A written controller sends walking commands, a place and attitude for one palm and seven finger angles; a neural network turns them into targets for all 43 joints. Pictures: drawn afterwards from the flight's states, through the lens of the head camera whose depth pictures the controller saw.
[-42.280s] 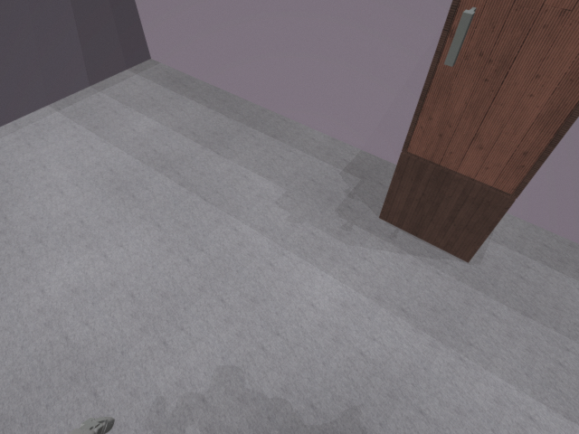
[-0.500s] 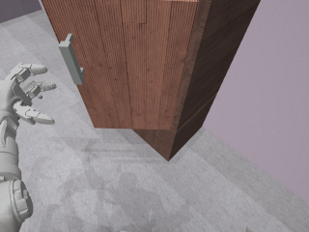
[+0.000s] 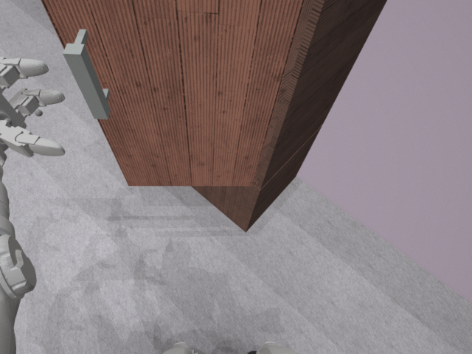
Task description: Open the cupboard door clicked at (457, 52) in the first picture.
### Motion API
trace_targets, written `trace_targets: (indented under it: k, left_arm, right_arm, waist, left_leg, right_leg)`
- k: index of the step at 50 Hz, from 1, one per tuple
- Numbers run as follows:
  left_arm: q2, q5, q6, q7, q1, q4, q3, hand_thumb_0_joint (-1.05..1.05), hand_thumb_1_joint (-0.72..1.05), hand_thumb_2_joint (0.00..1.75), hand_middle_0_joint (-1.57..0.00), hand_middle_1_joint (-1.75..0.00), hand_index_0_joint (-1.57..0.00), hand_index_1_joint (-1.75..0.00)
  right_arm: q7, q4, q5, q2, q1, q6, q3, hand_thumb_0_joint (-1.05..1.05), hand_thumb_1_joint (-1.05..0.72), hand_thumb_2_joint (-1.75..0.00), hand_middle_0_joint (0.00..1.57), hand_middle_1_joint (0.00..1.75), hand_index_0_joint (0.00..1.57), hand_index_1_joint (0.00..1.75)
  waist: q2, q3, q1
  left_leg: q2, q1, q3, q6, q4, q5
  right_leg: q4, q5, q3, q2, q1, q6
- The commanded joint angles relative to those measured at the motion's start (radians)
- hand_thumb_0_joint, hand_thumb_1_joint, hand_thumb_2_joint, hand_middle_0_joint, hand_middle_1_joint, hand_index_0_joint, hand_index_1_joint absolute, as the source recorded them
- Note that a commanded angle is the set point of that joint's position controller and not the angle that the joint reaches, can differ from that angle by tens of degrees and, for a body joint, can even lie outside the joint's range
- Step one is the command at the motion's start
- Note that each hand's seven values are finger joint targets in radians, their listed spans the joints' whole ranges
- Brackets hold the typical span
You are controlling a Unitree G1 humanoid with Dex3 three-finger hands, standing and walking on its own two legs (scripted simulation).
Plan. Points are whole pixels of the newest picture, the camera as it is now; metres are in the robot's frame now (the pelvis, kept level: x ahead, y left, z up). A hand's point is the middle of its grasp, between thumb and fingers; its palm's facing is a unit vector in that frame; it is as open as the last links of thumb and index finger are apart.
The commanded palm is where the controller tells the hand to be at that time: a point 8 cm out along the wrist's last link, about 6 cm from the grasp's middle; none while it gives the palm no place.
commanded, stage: move the hooked fingers beside the handle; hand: left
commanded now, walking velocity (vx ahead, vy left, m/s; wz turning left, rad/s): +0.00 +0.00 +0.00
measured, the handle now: (92, 76) +0.55 +0.23 +0.11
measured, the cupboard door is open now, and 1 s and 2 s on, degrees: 43 43 43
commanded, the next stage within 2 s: slide the fingers in behind the handle in 1.06 s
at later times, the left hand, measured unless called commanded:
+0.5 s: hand (50, 92) +0.51 +0.29 +0.11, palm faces +0.01 -1.00 +0.02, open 14.0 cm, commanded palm +0.49 +0.34 +0.11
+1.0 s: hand (49, 97) +0.50 +0.29 +0.11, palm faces +0.02 -1.00 +0.03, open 14.0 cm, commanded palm +0.49 +0.34 +0.11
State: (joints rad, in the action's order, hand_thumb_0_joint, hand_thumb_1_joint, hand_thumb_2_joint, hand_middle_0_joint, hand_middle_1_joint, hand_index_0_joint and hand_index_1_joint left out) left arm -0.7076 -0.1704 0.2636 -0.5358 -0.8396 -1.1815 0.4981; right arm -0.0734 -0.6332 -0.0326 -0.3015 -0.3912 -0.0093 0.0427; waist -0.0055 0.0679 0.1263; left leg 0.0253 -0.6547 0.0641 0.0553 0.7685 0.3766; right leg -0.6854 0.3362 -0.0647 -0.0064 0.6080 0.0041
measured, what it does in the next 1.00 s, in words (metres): stands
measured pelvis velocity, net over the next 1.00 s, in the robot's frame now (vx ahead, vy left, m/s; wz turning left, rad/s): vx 0.01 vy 0.00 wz -0.02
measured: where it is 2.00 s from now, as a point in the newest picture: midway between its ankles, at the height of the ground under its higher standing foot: outside the picture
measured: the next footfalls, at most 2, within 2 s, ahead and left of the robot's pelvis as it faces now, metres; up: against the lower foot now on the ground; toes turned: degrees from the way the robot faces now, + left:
none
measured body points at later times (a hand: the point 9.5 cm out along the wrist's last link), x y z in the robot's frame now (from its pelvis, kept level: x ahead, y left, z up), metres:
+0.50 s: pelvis +0.01 +0.00 -0.01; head +0.14 +0.03 +0.42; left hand +0.50 +0.34 +0.11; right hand -0.03 -0.28 -0.10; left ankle -0.01 +0.08 -0.71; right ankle -0.01 -0.13 -0.71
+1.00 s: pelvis +0.01 +0.00 -0.01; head +0.14 +0.03 +0.42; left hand +0.50 +0.34 +0.11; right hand +0.02 -0.28 -0.10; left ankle -0.01 +0.08 -0.71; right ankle -0.01 -0.13 -0.71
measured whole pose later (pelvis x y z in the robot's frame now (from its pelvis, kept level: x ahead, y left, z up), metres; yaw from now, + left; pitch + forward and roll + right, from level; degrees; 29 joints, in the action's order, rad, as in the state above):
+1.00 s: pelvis +0.01 +0.00 -0.01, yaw -1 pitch +20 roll -4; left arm -0.80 -0.12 0.24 -0.53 -0.94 -1.25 0.53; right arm -0.05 -0.59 -0.02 -0.29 -0.40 -0.10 0.05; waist 0.00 0.08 0.17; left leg 0.05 -0.76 0.05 0.05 0.84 0.42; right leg -0.72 0.36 -0.07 -0.03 0.70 0.00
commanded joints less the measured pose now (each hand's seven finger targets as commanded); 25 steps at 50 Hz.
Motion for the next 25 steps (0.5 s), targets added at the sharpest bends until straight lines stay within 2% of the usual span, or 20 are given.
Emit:
trace_targets:
  k: [1, 3, 4, 5, 6, 7, 8, 9, 10, 11, 13, 14, 15, 17, 19, 21, 22, 25]
  left_arm:
    - [-0.372, -0.004, 0.059, 0.006, -0.457, 0.160, 0.046, 0.00, -0.50, 0.30, -0.30, -1.20, -0.30, -1.20]
    - [-0.398, 0.007, 0.063, 0.006, -0.470, 0.164, 0.056, 0.00, -0.50, 0.30, -0.30, -1.20, -0.30, -1.20]
    - [-0.390, 0.013, 0.068, 0.005, -0.487, 0.178, 0.042, 0.00, -0.50, 0.30, -0.30, -1.20, -0.30, -1.20]
    - [-0.376, 0.015, 0.072, 0.004, -0.496, 0.186, 0.033, 0.00, -0.50, 0.30, -0.30, -1.20, -0.30, -1.20]
    - [-0.357, 0.005, 0.077, 0.001, -0.505, 0.199, 0.026, 0.00, -0.50, 0.30, -0.30, -1.20, -0.30, -1.20]
    - [-0.385, 0.003, 0.073, -0.001, -0.489, 0.179, 0.053, 0.00, -0.50, 0.30, -0.30, -1.20, -0.30, -1.20]
    - [-0.385, 0.002, 0.066, -0.005, -0.489, 0.159, 0.050, 0.00, -0.50, 0.30, -0.30, -1.20, -0.30, -1.20]
    - [-0.364, 0.005, 0.053, -0.008, -0.507, 0.122, 0.027, 0.00, -0.50, 0.30, -0.30, -1.20, -0.30, -1.20]
    - [-0.393, 0.016, 0.044, -0.005, -0.519, 0.093, 0.037, 0.00, -0.50, 0.30, -0.30, -1.20, -0.30, -1.20]
    - [-0.388, 0.017, 0.039, -0.002, -0.547, 0.080, 0.024, 0.00, -0.50, 0.30, -0.30, -1.20, -0.30, -1.20]
    - [-0.436, 0.044, 0.031, 0.011, -0.583, 0.071, 0.033, 0.00, -0.50, 0.30, -0.30, -1.20, -0.30, -1.20]
    - [-0.434, 0.053, 0.033, 0.015, -0.585, 0.066, 0.024, 0.00, -0.50, 0.30, -0.30, -1.20, -0.30, -1.20]
    - [-0.442, 0.054, 0.040, 0.020, -0.579, 0.078, 0.036, 0.00, -0.50, 0.30, -0.30, -1.20, -0.30, -1.20]
    - [-0.456, 0.045, 0.062, 0.014, -0.569, 0.131, 0.057, 0.00, -0.50, 0.30, -0.30, -1.20, -0.30, -1.20]
    - [-0.467, 0.036, 0.056, 0.001, -0.548, 0.097, 0.075, 0.00, -0.50, 0.30, -0.30, -1.20, -0.30, -1.20]
    - [-0.492, 0.030, 0.045, -0.009, -0.511, 0.078, 0.096, 0.00, -0.50, 0.30, -0.30, -1.20, -0.30, -1.20]
    - [-0.499, 0.038, 0.039, -0.011, -0.494, 0.086, 0.096, 0.00, -0.50, 0.30, -0.30, -1.20, -0.30, -1.20]
    - [-0.513, 0.052, 0.038, -0.006, -0.487, 0.122, 0.104, 0.00, -0.50, 0.30, -0.30, -1.20, -0.30, -1.20]
  right_arm:
    - [-0.016, 0.057, 0.003, -0.202, -0.147, -0.002, -0.065, 0.00, -0.90, -0.90, 0.20, 0.30, 0.20, 0.30]
    - [-0.014, 0.059, 0.005, -0.204, -0.159, -0.009, -0.066, 0.00, -0.90, -0.90, 0.20, 0.30, 0.20, 0.30]
    - [-0.012, 0.060, 0.006, -0.202, -0.158, -0.012, -0.065, 0.00, -0.90, -0.90, 0.20, 0.30, 0.20, 0.30]
    - [-0.009, 0.057, 0.009, -0.200, -0.165, -0.015, -0.067, 0.00, -0.90, -0.90, 0.20, 0.30, 0.20, 0.30]
    - [-0.010, 0.056, 0.011, -0.199, -0.174, -0.020, -0.070, 0.00, -0.90, -0.90, 0.20, 0.30, 0.20, 0.30]
    - [-0.007, 0.054, 0.012, -0.203, -0.181, -0.026, -0.070, 0.00, -0.90, -0.90, 0.20, 0.30, 0.20, 0.30]
    - [-0.006, 0.055, 0.011, -0.204, -0.181, -0.031, -0.068, 0.00, -0.90, -0.90, 0.20, 0.30, 0.20, 0.30]
    - [-0.007, 0.051, 0.009, -0.204, -0.182, -0.035, -0.066, 0.00, -0.90, -0.90, 0.20, 0.30, 0.20, 0.30]
    - [-0.010, 0.048, 0.009, -0.209, -0.187, -0.039, -0.064, 0.00, -0.90, -0.90, 0.20, 0.30, 0.20, 0.30]
    - [-0.014, 0.049, 0.009, -0.209, -0.189, -0.042, -0.058, 0.00, -0.90, -0.90, 0.20, 0.30, 0.20, 0.30]
    - [-0.016, 0.052, 0.010, -0.215, -0.198, -0.046, -0.055, 0.00, -0.90, -0.90, 0.20, 0.30, 0.20, 0.30]
    - [-0.017, 0.051, 0.011, -0.214, -0.205, -0.047, -0.054, 0.00, -0.90, -0.90, 0.20, 0.30, 0.20, 0.30]
    - [-0.016, 0.056, 0.014, -0.213, -0.209, -0.047, -0.056, 0.00, -0.90, -0.90, 0.20, 0.30, 0.20, 0.30]
    - [-0.011, 0.059, 0.019, -0.212, -0.223, -0.051, -0.059, 0.00, -0.90, -0.90, 0.20, 0.30, 0.20, 0.30]
    - [-0.008, 0.056, 0.019, -0.212, -0.224, -0.056, -0.062, 0.00, -0.90, -0.90, 0.20, 0.30, 0.20, 0.30]
    - [-0.008, 0.066, 0.018, -0.215, -0.227, -0.060, -0.060, 0.00, -0.90, -0.90, 0.20, 0.30, 0.20, 0.30]
    - [-0.007, 0.073, 0.014, -0.213, -0.223, -0.063, -0.060, 0.00, -0.90, -0.90, 0.20, 0.30, 0.20, 0.30]
    - [0.000, 0.082, 0.016, -0.210, -0.226, -0.075, -0.064, 0.00, -0.90, -0.90, 0.20, 0.30, 0.20, 0.30]
  waist:
    - [0.146, 0.372, 0.012]
    - [0.175, 0.419, 0.010]
    - [0.219, 0.418, 0.011]
    - [0.231, 0.436, 0.015]
    - [0.221, 0.460, 0.020]
    - [0.208, 0.471, 0.010]
    - [0.192, 0.459, 0.016]
    - [0.162, 0.421, 0.036]
    - [0.147, 0.387, 0.037]
    - [0.169, 0.370, 0.044]
    - [0.184, 0.372, 0.055]
    - [0.173, 0.381, 0.057]
    - [0.186, 0.407, 0.053]
    - [0.246, 0.508, 0.038]
    - [0.187, 0.483, 0.043]
    - [0.161, 0.474, 0.030]
    - [0.199, 0.479, 0.020]
    - [0.209, 0.475, 0.018]
  left_leg:
    - [0.010, 0.344, -0.124, -0.029, -0.046, -0.464]
    - [0.011, 0.368, -0.129, -0.033, -0.039, -0.490]
    - [0.014, 0.384, -0.134, -0.041, -0.036, -0.517]
    - [0.018, 0.410, -0.139, -0.045, -0.029, -0.540]
    - [0.024, 0.441, -0.143, -0.049, -0.019, -0.601]
    - [0.025, 0.438, -0.145, -0.049, -0.016, -0.613]
    - [0.022, 0.414, -0.141, -0.044, -0.016, -0.586]
    - [0.021, 0.377, -0.135, -0.035, -0.016, -0.535]
    - [0.018, 0.332, -0.136, -0.031, -0.020, -0.481]
    - [0.017, 0.325, -0.134, -0.031, -0.022, -0.475]
    - [0.015, 0.300, -0.132, -0.026, -0.017, -0.425]
    - [0.015, 0.297, -0.139, -0.028, -0.016, -0.417]
    - [0.017, 0.307, -0.136, -0.028, -0.011, -0.432]
    - [0.023, 0.391, -0.140, -0.041, 0.007, -0.546]
    - [0.022, 0.343, -0.130, -0.032, 0.016, -0.534]
    - [0.015, 0.296, -0.121, -0.024, 0.016, -0.524]
    - [0.014, 0.301, -0.116, -0.025, 0.016, -0.535]
    - [0.014, 0.304, -0.116, -0.025, 0.020, -0.546]
  right_leg:
    - [0.031, -0.289, 0.024, -0.036, -0.018, -0.028]
    - [0.025, -0.296, 0.025, -0.037, -0.013, -0.025]
    - [0.022, -0.292, 0.022, -0.036, 0.007, -0.027]
    - [0.019, -0.288, 0.020, -0.038, 0.024, -0.027]
    - [0.013, -0.306, 0.016, -0.042, 0.028, -0.029]
    - [0.016, -0.316, 0.018, -0.045, 0.019, -0.025]
    - [0.018, -0.313, 0.019, -0.044, 0.016, -0.023]
    - [0.023, -0.305, 0.020, -0.045, 0.027, -0.020]
    - [0.024, -0.282, 0.019, -0.043, 0.031, -0.021]
    - [0.021, -0.276, 0.019, -0.043, 0.042, -0.025]
    - [0.023, -0.252, 0.026, -0.041, 0.057, -0.021]
    - [0.018, -0.239, 0.022, -0.041, 0.060, -0.021]
    - [0.014, -0.251, 0.025, -0.042, 0.054, -0.021]
    - [0.000, -0.295, 0.025, -0.047, 0.047, -0.024]
    - [0.000, -0.324, 0.025, -0.050, 0.022, -0.019]
    - [-0.006, -0.350, 0.026, -0.051, -0.015, -0.022]
    - [-0.006, -0.356, 0.030, -0.050, -0.012, -0.019]
    - [-0.009, -0.354, 0.025, -0.052, -0.003, -0.018]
